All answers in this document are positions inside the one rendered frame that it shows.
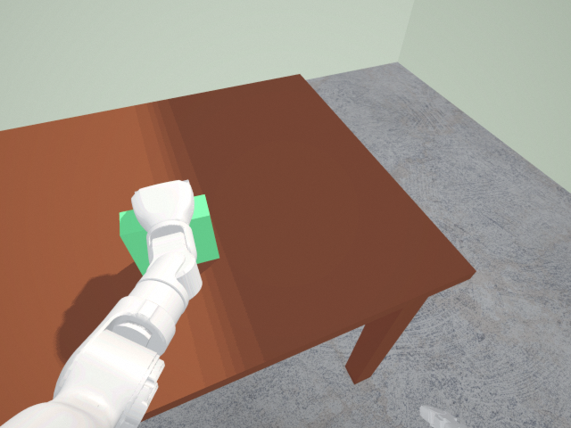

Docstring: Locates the right robot hand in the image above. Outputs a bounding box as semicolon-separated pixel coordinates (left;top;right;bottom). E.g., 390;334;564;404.
419;406;468;428

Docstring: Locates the robot left upper arm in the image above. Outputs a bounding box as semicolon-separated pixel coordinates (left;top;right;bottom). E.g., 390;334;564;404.
0;329;165;428

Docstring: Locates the left robot hand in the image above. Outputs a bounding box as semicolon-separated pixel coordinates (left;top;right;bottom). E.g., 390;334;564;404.
131;180;194;233

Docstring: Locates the table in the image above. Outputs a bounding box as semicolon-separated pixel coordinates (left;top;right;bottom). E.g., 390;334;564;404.
0;74;476;426

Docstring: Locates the left robot forearm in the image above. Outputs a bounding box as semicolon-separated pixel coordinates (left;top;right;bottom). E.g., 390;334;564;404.
54;220;203;398

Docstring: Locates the sponge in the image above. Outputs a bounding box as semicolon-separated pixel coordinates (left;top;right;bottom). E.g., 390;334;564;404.
120;194;219;276

